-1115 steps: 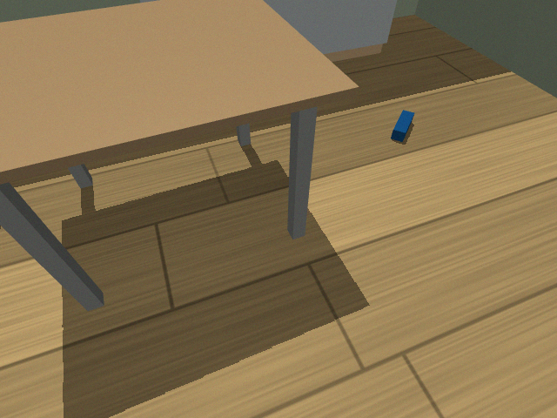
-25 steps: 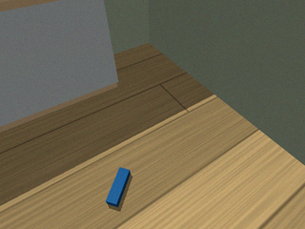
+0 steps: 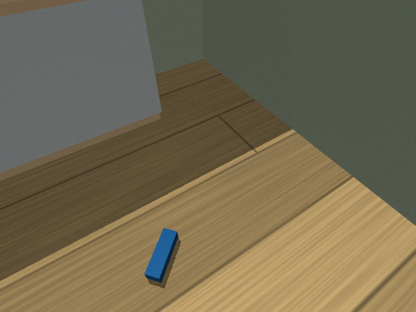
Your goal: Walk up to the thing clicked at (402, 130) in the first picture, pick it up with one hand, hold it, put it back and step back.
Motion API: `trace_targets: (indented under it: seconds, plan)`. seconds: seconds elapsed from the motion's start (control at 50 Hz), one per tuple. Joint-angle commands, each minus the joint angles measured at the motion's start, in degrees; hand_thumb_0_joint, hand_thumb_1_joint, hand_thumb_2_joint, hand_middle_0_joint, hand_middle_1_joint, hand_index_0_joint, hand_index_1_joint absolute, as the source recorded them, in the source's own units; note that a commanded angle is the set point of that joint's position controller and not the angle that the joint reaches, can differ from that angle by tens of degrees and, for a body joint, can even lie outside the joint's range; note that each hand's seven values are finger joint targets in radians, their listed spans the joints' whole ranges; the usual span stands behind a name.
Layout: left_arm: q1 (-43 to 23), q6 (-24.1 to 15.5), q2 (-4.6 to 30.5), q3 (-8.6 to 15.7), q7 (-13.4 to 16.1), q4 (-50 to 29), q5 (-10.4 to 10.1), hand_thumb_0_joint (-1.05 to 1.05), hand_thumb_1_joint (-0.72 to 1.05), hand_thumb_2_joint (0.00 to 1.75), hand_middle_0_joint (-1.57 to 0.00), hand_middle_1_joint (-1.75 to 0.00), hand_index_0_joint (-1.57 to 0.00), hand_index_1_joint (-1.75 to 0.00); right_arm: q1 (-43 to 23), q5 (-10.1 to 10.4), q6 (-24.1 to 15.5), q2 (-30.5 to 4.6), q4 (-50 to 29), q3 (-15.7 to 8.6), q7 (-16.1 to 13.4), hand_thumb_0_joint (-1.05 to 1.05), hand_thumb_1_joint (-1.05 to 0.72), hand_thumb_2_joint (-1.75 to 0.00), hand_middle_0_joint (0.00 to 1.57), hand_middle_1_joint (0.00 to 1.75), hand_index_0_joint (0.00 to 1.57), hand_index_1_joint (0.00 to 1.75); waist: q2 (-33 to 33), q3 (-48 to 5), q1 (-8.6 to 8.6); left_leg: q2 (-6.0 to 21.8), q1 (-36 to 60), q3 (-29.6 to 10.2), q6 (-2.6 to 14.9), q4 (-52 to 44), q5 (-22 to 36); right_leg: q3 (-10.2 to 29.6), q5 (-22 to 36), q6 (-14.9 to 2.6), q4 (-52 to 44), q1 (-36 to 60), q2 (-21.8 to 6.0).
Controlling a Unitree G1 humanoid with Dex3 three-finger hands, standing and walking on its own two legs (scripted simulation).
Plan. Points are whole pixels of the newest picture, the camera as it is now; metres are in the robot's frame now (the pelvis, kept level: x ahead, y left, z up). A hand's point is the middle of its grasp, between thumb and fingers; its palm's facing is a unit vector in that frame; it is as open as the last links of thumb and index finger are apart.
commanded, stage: stand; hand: left
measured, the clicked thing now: (162, 254) +0.49 +0.25 -0.75
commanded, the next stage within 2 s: walk up in 0.90 s
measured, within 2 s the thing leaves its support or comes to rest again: neither
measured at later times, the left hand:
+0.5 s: hand out of the picture +0.07 +0.25 -0.16, palm faces -0.04 -0.94 -0.35, open 7.3 cm
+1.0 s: hand out of the picture +0.08 +0.26 -0.16, palm faces -0.03 -0.94 -0.35, open 7.3 cm
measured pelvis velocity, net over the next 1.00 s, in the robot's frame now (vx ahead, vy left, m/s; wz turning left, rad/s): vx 0.01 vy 0.00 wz -0.01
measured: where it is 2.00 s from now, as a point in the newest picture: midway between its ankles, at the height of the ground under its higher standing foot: outside the picture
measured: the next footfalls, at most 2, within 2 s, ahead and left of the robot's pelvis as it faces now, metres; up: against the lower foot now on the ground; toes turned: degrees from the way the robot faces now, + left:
right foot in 1.50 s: +0.21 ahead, -0.11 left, +0.00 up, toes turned -1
left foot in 1.86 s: +0.13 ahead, +0.13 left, +0.00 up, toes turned +1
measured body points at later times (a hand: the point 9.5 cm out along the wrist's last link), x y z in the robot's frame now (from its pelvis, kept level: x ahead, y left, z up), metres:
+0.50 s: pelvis +0.00 +0.00 +0.00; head +0.01 +0.00 +0.45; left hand +0.07 +0.30 -0.13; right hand +0.07 -0.30 -0.13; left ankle -0.01 +0.14 -0.75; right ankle -0.01 -0.13 -0.75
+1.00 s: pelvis +0.01 +0.00 -0.01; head +0.01 +0.00 +0.44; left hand +0.08 +0.31 -0.13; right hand +0.07 -0.30 -0.14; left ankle -0.01 +0.13 -0.75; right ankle -0.01 -0.13 -0.75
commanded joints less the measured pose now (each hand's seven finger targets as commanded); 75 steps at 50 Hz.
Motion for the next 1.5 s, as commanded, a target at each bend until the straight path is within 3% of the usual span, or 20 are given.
trace_targets:
  seconds: [0.0,0.46,0.86,0.88,0.9,0.96,1.02,1.1,1.14,1.18,1.2,1.22,1.24,1.26,1.28,1.3,1.36,1.42,1.46,1.48]
  plan:
    - [-1.8,-1.2,12.3,2.6,0.7,-3.0,-0.3,0.0,0.9,0.9,-0.2,-0.3,-0.2,-0.3,-2.2,0.3,-1.2,-11.9,-3.2,-2.2,-0.5,0.0,-0.9,-0.9,0.2,0.3,0.2,0.3,-0.5,-2.7,0.37,6.2,0.1,-4.5,1.88,-2.6,9.1,4.1,7.8,-1.99,-2.7,-0.5,-6.1]
    - [-1.4,-1.4,12.3,2.4,0.8,-3.4,-0.4,0.0,0.9,0.9,-0.2,-0.3,-0.2,-0.3,-1.8,0.3,-1.2,-12.1,-3.1,-2.3,-0.5,0.0,-0.9,-0.9,0.2,0.3,0.2,0.3,-0.3,-3.9,0.27,6.3,0.8,-4.3,2.11,-1.6,11.4,4.3,11.6,-2.06,-2.3,0.2,-6.5]
    - [-1.5,-1.3,12.3,2.5,0.8,-3.5,-0.2,0.0,0.9,0.9,-0.2,-0.3,-0.2,-0.3,-2.3,0.2,-1.3,-12.1,-3.2,-2.4,-0.6,0.0,-0.9,-0.9,0.2,0.3,0.2,0.3,-0.3,-3.3,0.38,6.2,0.5,-4.3,2.09,-2.5,9.3,4.4,9.1,-1.87,-2.5,-0.4,-6.2]
    - [-0.4,-1.6,13.9,4.4,0.1,-5.3,0.2,0.0,0.9,0.9,-0.2,-0.3,-0.2,-0.3,0.8,-0.2,-1.5,-13.5,-4.8,-3.9,0.0,0.0,-0.9,-0.9,0.2,0.3,0.2,0.3,-0.3,-6.7,0.62,3.3,1.3,-2.5,4.29,0.4,-3.9,3.2,-3.8,-3.12,-0.1,1.8,-2.9]
    - [-0.3,-1.5,13.9,4.5,-0.1,-5.2,0.6,0.0,0.9,0.9,-0.2,-0.3,-0.2,-0.3,1.3,-0.5,-1.4,-13.4,-4.8,-4.1,0.2,0.0,-0.9,-0.9,0.2,0.3,0.2,0.3,-0.3,-5.2,0.56,3.4,-0.5,-3.0,5.02,0.5,-11.2,3.7,-10.2,-3.96,0.8,-0.1,-3.2]
    - [0.2,-1.2,13.2,5.1,-0.4,-6.1,0.9,0.0,0.9,0.9,-0.2,-0.3,-0.2,-0.3,1.5,-0.7,-1.0,-13.4,-6.1,-4.7,0.6,0.0,-0.9,-0.9,0.2,0.3,0.2,0.3,0.5,2.2,0.79,4.4,-6.0,-5.9,6.24,-0.4,-22.5,4.2,-20.2,-4.6,1.7,-7.1,-2.1]
    - [0.9,-1.5,12.5,5.2,-0.6,-7.4,0.9,0.0,0.9,0.9,-0.2,-0.3,-0.2,-0.3,1.1,-0.9,-1.4,-13.0,-7.8,-4.8,0.6,0.0,-0.9,-0.9,0.2,0.3,0.2,0.3,0.8,6.5,1.09,4.5,-8.6,-6.6,6.51,1.7,-14.5,5.5,-12.3,-5.45,3.0,-8.2,-2.5]
    - [4.7,-2.1,15.3,6.0,-0.1,-8.1,0.2,0.0,0.9,0.9,-0.2,-0.3,-0.2,-0.3,1.1,-0.4,-2.2,-11.5,-10.5,-4.5,0.4,0.0,-0.9,-0.9,0.2,0.3,0.2,0.3,-4.0,1.4,2.09,1.1,-11.7,-0.7,4.08,12.5,3.3,10.7,10.4,-7.84,3.4,3.7,-7.3]
    - [6.2,-1.8,17.0,6.5,0.4,-8.8,-0.2,0.0,0.9,0.9,-0.2,-0.3,-0.2,-0.3,1.2,-0.5,-2.1,-10.8,-11.5,-4.8,0.1,0.0,-0.9,-0.9,0.2,0.3,0.2,0.3,-5.7,-0.3,2.35,-0.5,-13.0,1.8,3.11,16.2,0.8,12.2,19.0,-11.0,5.0,7.0,-10.8]
    - [6.0,-1.4,16.6,6.4,0.5,-10.1,-0.2,0.0,0.9,0.9,-0.2,-0.3,-0.2,-0.3,2.9,-0.5,-2.2,-10.9,-11.9,-5.1,0.0,0.0,-0.9,-0.9,0.2,0.3,0.2,0.3,-6.2,-1.7,1.66,-0.7,-12.3,1.6,3.82,14.6,-1.0,11.2,25.1,-11.49,8.0,7.9,-11.7]
    - [4.6,-1.2,16.5,6.3,0.6,-10.8,-0.3,0.0,0.9,0.9,-0.2,-0.3,-0.2,-0.3,4.4,-0.5,-2.2,-10.8,-11.7,-5.3,-0.1,0.0,-0.9,-0.9,0.2,0.3,0.2,0.3,-7.0,-1.9,0.74,-0.4,-9.5,1.4,4.19,12.5,1.4,9.3,24.3,-10.86,9.8,5.9,-10.6]
    - [2.9,-1.0,15.5,5.9,0.6,-11.9,-0.5,0.0,0.9,0.9,-0.2,-0.3,-0.2,-0.3,6.5,-0.5,-2.4,-11.8,-11.1,-5.8,-0.1,0.0,-0.9,-0.9,0.2,0.3,0.2,0.3,-4.6,-3.1,-0.56,1.0,-2.7,0.2,4.97,10.8,9.5,5.8,22.9,-9.0,13.6,1.0,-7.9]
    - [0.0,-0.9,13.5,5.4,0.5,-13.5,-0.7,0.0,0.9,0.9,-0.2,-0.3,-0.2,-0.3,11.2,-0.5,-2.5,-14.2,-10.0,-6.9,-0.2,0.0,-0.9,-0.9,0.2,0.3,0.2,0.3,0.6,-5.9,-3.32,4.7,8.0,-4.2,7.25,9.3,21.3,0.2,20.1,-5.91,22.7,-7.1,-2.8]
    - [-1.9,-0.9,11.3,4.9,0.5,-14.8,-0.8,0.0,0.9,0.9,-0.2,-0.3,-0.2,-0.3,15.0,-0.2,-2.5,-17.7,-9.4,-8.1,-0.5,0.0,-0.9,-0.9,0.2,0.3,0.2,0.3,7.2,-5.9,-5.37,11.2,17.9,-12.7,11.0,8.0,32.0,-3.5,5.4,-3.47,32.7,-19.8,3.1]
    - [-3.1,-0.6,9.9,4.9,0.7,-15.4,-0.4,0.0,0.9,0.9,-0.2,-0.3,-0.2,-0.3,17.4,-0.2,-2.6,-19.0,-9.2,-8.7,-0.8,0.0,-0.9,-0.9,0.2,0.3,0.2,0.3,10.2,-2.9,-5.99,17.3,22.3,-17.6,14.73,6.9,44.3,-2.0,-21.9,-3.52,35.0,-28.5,4.8]
    - [-3.1,-0.3,9.7,4.5,0.8,-15.6,-0.2,0.0,0.9,0.9,-0.2,-0.3,-0.2,-0.3,17.1,-0.2,-2.5,-18.5,-9.5,-8.6,-1.0,0.0,-0.9,-0.9,0.2,0.3,0.2,0.3,7.4,-1.3,-5.33,17.6,21.7,-16.6,15.43,7.6,46.6,2.0,-24.3,-4.03,35.3,-30.2,2.9]
    - [-1.1,-0.7,10.5,4.8,0.3,-15.4,-0.7,0.0,0.9,0.9,-0.2,-0.3,-0.2,-0.3,10.8,-0.4,-2.3,-16.8,-12.7,-7.8,-1.7,0.0,-0.9,-0.9,0.2,0.3,0.2,0.3,8.5,2.7,-2.55,15.0,11.4,-12.1,13.38,6.7,39.8,4.5,-20.2,-4.2,31.6,-25.5,0.4]
    - [2.9,-0.7,9.5,4.9,0.1,-13.9,-0.7,0.0,0.9,0.9,-0.2,-0.3,-0.2,-0.3,3.5,-0.4,-1.9,-14.4,-15.4,-6.4,-1.8,0.0,-0.9,-0.9,0.2,0.3,0.2,0.3,9.2,1.6,0.86,10.4,5.6,-4.3,10.42,10.8,37.5,-0.9,-8.9,-3.55,18.1,-15.8,0.5]
    - [7.3,-0.9,10.2,5.9,0.6,-10.8,-0.2,0.0,0.9,0.9,-0.2,-0.3,-0.2,-0.3,1.6,1.0,-1.4,-13.8,-16.2,-5.9,-1.8,0.0,-0.9,-0.9,0.2,0.3,0.2,0.3,4.0,-2.5,3.94,5.6,-0.9,1.0,6.42,22.1,33.9,-3.7,9.5,-3.83,7.0,-1.4,2.8]
    - [10.8,-0.9,13.6,7.0,1.0,-9.9,-0.1,0.0,0.9,0.9,-0.2,-0.3,-0.2,-0.3,2.8,2.2,-1.1,-12.0,-16.8,-5.4,-1.7,0.0,-0.9,-0.9,0.2,0.3,0.2,0.3,-3.2,-6.9,5.42,2.3,-6.8,1.9,4.29,30.2,21.4,0.9,23.9,-5.55,7.6,7.8,0.1]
